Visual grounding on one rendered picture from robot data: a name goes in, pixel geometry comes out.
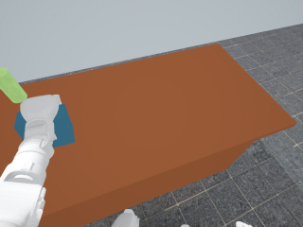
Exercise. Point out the left robot hand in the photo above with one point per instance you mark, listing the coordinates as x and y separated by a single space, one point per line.
40 106

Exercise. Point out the robot left upper arm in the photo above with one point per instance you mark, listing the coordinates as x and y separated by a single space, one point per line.
21 204

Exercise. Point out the sponge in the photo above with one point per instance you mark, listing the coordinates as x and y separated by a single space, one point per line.
63 127

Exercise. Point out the robot left thigh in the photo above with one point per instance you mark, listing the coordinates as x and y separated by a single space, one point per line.
126 220

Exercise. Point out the robot left forearm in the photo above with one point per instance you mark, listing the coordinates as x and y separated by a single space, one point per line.
31 160

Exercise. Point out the robot left shin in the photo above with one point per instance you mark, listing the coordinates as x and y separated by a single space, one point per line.
129 211

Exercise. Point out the table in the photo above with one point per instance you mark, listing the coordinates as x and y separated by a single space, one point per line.
143 129

